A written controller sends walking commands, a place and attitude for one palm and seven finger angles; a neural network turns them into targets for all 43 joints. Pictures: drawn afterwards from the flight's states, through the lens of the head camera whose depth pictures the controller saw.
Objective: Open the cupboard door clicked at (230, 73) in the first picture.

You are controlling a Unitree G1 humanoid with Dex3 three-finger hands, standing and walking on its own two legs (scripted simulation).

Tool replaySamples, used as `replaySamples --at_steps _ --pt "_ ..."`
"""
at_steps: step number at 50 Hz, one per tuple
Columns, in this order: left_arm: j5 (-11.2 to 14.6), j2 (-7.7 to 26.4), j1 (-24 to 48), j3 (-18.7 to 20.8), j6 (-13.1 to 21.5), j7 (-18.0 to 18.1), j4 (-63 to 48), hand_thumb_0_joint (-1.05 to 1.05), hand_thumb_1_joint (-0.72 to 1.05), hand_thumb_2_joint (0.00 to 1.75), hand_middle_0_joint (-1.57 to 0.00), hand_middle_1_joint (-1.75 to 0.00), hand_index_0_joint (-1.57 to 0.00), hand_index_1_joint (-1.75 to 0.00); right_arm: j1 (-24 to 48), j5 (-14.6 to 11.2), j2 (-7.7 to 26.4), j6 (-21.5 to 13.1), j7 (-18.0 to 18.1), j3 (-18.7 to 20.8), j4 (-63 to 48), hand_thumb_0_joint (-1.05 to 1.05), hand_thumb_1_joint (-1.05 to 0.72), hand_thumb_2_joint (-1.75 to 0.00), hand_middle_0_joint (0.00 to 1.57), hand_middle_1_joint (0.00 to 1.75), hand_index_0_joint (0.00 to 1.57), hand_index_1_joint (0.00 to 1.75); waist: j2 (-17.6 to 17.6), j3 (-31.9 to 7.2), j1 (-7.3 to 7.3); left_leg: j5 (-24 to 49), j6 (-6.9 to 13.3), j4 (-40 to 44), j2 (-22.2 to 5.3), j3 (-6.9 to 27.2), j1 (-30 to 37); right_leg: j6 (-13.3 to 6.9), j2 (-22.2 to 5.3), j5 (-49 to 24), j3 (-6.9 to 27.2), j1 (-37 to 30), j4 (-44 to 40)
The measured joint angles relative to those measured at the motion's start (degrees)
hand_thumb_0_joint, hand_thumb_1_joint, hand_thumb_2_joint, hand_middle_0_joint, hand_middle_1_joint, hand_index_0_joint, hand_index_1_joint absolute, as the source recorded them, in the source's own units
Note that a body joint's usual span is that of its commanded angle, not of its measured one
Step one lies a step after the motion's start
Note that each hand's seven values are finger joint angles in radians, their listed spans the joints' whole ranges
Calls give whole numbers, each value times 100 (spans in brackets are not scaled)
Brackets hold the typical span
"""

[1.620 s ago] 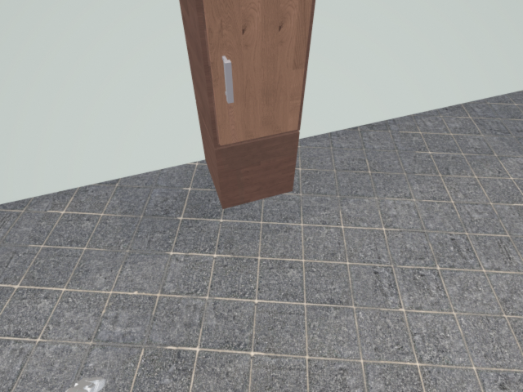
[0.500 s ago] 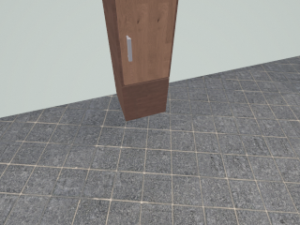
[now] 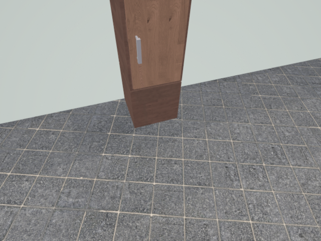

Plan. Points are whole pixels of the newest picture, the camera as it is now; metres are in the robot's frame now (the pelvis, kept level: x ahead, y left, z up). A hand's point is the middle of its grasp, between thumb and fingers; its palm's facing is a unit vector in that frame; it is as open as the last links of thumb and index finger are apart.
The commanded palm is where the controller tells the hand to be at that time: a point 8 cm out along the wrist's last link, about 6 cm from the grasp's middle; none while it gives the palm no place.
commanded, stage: walk to a spot facing it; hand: left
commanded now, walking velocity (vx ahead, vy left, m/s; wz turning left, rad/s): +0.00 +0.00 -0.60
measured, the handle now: (138, 49) +1.07 +0.20 -0.06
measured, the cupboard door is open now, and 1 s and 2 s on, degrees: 0 0 0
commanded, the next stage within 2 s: none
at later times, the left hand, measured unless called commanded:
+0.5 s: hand out of the picture +0.04 +0.16 -0.16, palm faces -0.16 -0.96 -0.22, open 7.4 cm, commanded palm none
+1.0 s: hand (117, 196) +0.29 +0.17 -0.17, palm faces -0.46 -0.87 -0.18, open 7.4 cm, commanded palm none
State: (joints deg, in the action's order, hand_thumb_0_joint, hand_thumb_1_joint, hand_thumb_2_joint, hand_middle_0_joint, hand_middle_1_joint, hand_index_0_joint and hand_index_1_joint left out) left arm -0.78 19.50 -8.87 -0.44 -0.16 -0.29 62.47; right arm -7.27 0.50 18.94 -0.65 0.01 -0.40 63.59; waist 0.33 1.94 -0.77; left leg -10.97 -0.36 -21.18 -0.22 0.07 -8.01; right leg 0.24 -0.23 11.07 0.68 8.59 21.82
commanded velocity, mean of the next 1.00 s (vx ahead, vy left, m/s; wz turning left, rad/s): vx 0.23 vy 0.00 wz -0.60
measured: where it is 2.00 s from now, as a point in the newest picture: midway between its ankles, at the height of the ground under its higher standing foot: (199, 218)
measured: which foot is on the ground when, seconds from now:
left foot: down 0.00-0.30, up 0.32-0.74, down 0.76-1.00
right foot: down 0.00-0.76, up 0.78-1.00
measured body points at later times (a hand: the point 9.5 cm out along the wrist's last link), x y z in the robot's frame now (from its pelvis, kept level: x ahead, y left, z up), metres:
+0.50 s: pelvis -0.01 -0.02 -0.01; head +0.01 -0.04 +0.44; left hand +0.05 +0.21 -0.15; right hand +0.01 -0.29 -0.16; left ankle +0.01 +0.12 -0.67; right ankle +0.00 -0.11 -0.75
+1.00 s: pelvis +0.12 +0.01 +0.00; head +0.14 +0.04 +0.45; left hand +0.31 +0.21 -0.16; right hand +0.00 -0.19 -0.13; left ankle +0.10 +0.12 -0.75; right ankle +0.07 -0.15 -0.64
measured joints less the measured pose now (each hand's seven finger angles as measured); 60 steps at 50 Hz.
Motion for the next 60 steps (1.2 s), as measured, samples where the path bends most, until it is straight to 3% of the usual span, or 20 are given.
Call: replaySamples --at_steps 10,14,15,18,22,31,35,38,41,44,48,53,57,60 --pt "-36 -301 -321 133 -319 -20 -487 0 91 90 -20 -30 -20 -30 -79 21 -434 155 91 139 -605 1 -90 -90 20 30 20 30 87 113 -43 -450 -24 -832 -160 -549 -463 -18 186 362 509 837 1141" --pt "-41 -499 -450 212 -351 -74 -696 0 91 90 -20 -30 -20 -30 -154 38 -563 196 74 203 -744 1 -90 -90 20 30 20 30 37 272 -116 -724 -89 -1334 -322 -817 -588 27 89 921 95 1095 1907" --pt "-53 -561 -503 226 -319 -87 -748 0 91 90 -20 -30 -20 -30 -179 41 -556 216 66 219 -771 1 -90 -90 21 30 20 30 -53 288 -125 -850 -131 -1583 -428 -832 -685 -64 127 721 17 1063 1811" --pt "-66 -744 -639 229 -205 -56 -846 0 91 90 -20 -30 -20 -30 -247 34 -551 358 43 272 -768 1 -90 -90 20 30 20 30 -209 255 -112 -1609 -169 -3100 -381 -405 -1350 -343 281 735 -49 1124 1817" --pt "-42 -928 -875 219 -123 -35 -838 0 91 90 -20 -30 -20 -30 -304 83 -536 333 -44 314 -774 1 -90 -90 20 30 20 30 -221 151 -141 -1028 -217 -3987 -293 -161 -1874 -395 405 319 119 857 994" --pt "-73 -926 -1291 303 58 -73 -698 0 91 90 -20 -30 -20 -30 -342 85 -513 149 -51 400 -934 1 -90 -90 20 30 19 30 -41 -182 -212 -803 -292 -2976 -303 -92 -1782 -338 505 -78 704 520 75" --pt "-91 -821 -1339 363 27 -65 -678 0 91 90 -20 -30 -20 -30 -294 41 -559 58 -30 376 -1036 1 -90 -90 20 30 19 30 41 -264 -307 -951 -224 -2033 -174 -69 -1421 -220 544 53 960 475 144" --pt "-65 -724 -1383 435 -44 -71 -707 0 91 90 -20 -30 -20 -30 -312 17 -601 -125 14 302 -1178 1 -90 -90 20 30 19 30 67 -328 -296 -757 -108 -838 -125 -105 -831 -146 639 504 1096 647 732" --pt "-77 -583 -1238 540 -158 -119 -594 1 91 90 -20 -30 -20 -30 -400 58 -753 -235 45 223 -1214 1 -90 -90 20 30 20 30 196 -307 -197 -622 160 -958 -129 -396 -633 -105 456 1350 592 1298 2491" --pt "-137 -429 -1001 629 -187 -219 -616 1 91 90 -20 -30 -19 -30 -718 71 -899 -298 70 157 -1138 1 -90 -90 20 30 20 30 244 -302 -120 -624 213 -524 -205 -635 -153 1 157 820 91 1976 3827" --pt "-154 -337 -655 678 -175 -254 -794 1 91 90 -20 -30 -19 -30 -1190 44 -1022 -370 137 108 -869 1 -90 -90 20 30 20 30 264 -229 -68 -607 202 -25 -256 -946 372 122 -145 62 -51 2660 4554" --pt "-155 -414 -212 636 -234 -265 -886 0 91 90 -19 -30 -19 -30 -1742 45 -1110 -393 193 91 -490 1 -90 -90 20 30 20 30 235 -40 70 -844 163 211 -290 -1340 865 149 -340 -325 -194 3107 4483" --pt "-143 -581 196 534 -264 -300 -888 0 92 90 -19 -30 -19 -30 -2123 84 -1149 -374 220 87 -259 1 -90 -90 20 30 20 30 176 201 254 -1090 75 324 -319 -1640 1245 51 -326 -361 -559 2999 3503" --pt "-129 -713 516 446 -226 -317 -926 0 91 90 -19 -30 -19 -30 -2340 103 -1161 -325 211 100 -124 1 -90 -90 20 30 19 30 117 404 399 -1372 -39 223 -390 -1857 1461 -148 -129 -108 -865 2668 2512"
